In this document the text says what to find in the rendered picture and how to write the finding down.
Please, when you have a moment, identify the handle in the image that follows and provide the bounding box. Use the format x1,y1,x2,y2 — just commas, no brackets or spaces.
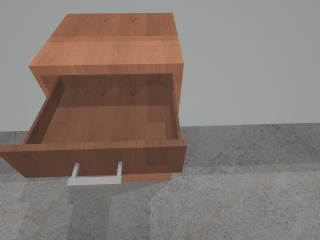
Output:
66,161,123,189

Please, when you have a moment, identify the drawer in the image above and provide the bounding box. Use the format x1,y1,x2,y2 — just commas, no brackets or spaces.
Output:
0,73,187,178

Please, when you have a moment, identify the cabinet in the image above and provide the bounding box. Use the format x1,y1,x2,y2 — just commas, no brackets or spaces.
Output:
28,13,184,182

